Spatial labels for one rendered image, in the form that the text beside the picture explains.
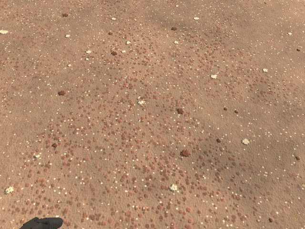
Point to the robot left hand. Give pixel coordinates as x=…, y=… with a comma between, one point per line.
x=45, y=223

